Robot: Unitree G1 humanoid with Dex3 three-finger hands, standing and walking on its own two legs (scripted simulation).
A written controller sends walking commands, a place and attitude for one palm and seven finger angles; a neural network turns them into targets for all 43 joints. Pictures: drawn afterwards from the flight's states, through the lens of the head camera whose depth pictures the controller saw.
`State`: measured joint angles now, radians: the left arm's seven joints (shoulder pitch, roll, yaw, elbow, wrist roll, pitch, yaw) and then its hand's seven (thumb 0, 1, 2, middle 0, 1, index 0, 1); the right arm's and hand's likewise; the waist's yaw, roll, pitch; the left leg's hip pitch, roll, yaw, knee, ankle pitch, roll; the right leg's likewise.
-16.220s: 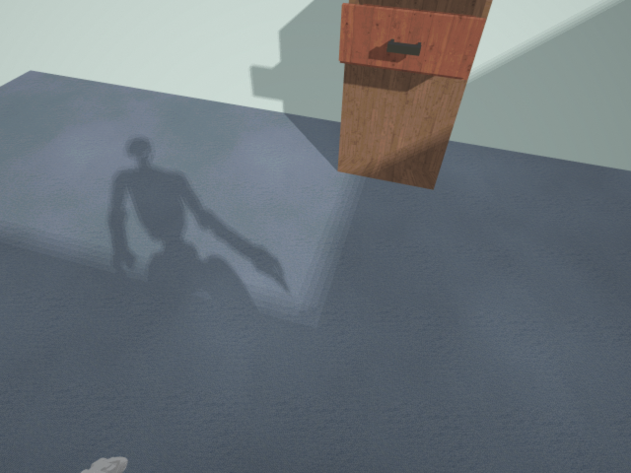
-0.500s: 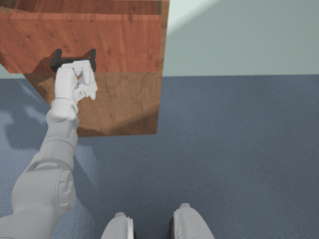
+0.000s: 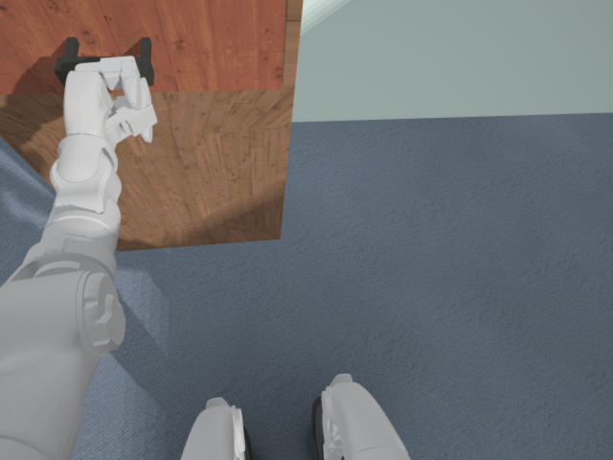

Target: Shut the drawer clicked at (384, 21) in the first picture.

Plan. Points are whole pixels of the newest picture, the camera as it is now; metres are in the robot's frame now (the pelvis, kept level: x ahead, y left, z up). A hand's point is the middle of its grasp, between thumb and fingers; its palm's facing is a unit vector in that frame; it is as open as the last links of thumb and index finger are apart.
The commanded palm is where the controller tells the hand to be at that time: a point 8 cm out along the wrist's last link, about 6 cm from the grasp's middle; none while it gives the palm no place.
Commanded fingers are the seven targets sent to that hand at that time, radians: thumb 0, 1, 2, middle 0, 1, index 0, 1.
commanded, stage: push the drawer shut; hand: left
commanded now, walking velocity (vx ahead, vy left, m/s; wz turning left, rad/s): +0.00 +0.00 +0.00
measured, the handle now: (108, 58) +0.62 +0.18 +0.07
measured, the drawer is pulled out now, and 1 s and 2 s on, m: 0.02 0.00 0.00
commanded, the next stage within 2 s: pull the fist back off the drawer in 0.70 s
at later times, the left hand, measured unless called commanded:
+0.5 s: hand (139, 94) +0.56 +0.14 +0.07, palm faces -0.02 -1.00 -0.05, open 3.1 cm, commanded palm +0.59 +0.17 +0.08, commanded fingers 0.00 0.90 0.90 -1.40 -1.60 -1.40 -1.60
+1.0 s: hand (137, 91) +0.56 +0.15 +0.07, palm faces -0.01 -1.00 -0.06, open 3.3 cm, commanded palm +0.58 +0.16 +0.08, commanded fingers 0.00 0.90 0.90 -1.40 -1.60 -1.40 -1.60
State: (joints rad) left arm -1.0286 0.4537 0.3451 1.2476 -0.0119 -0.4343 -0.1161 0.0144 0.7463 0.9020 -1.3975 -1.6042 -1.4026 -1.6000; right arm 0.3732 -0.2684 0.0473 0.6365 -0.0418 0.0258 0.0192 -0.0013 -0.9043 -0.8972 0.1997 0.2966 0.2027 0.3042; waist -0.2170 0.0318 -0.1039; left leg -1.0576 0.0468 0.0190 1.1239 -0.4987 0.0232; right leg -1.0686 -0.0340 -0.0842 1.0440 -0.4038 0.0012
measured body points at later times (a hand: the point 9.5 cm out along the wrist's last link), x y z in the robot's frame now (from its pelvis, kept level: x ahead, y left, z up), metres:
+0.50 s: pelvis -0.01 +0.00 -0.01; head +0.16 +0.03 +0.40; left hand +0.56 +0.20 +0.07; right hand -0.04 -0.25 -0.11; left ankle +0.01 +0.10 -0.65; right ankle +0.04 -0.13 -0.65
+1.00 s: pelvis -0.02 +0.01 -0.02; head +0.15 +0.04 +0.40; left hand +0.56 +0.20 +0.08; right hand -0.06 -0.25 -0.11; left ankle +0.01 +0.10 -0.65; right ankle +0.04 -0.13 -0.65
